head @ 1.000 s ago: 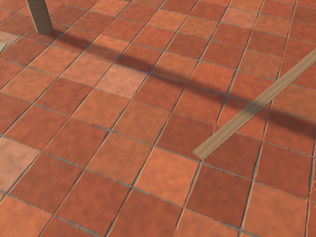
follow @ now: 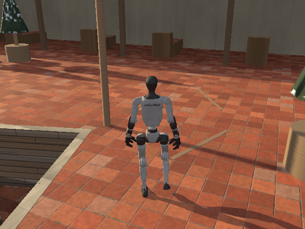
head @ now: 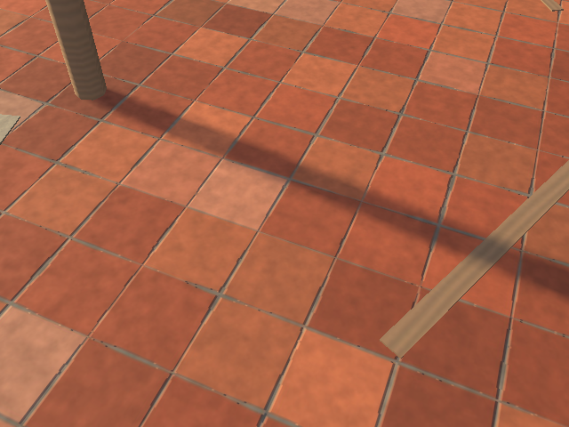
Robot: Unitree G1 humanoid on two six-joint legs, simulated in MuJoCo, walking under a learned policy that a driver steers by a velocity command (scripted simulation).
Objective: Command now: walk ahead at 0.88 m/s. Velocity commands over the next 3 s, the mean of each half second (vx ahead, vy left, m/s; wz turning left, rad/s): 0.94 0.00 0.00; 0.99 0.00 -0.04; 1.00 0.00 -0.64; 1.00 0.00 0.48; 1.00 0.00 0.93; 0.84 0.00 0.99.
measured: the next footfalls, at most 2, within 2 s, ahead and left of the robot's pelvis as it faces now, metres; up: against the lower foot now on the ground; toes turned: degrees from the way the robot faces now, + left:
right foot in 0.34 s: +0.48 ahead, -0.09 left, +0.00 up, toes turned -4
left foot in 0.82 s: +0.94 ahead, +0.07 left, +0.00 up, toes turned +4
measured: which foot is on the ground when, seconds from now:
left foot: down 0.00-0.36, up 0.38-0.80, down 0.82-1.00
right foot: up 0.00-0.32, down 0.34-0.84, up 0.86-1.00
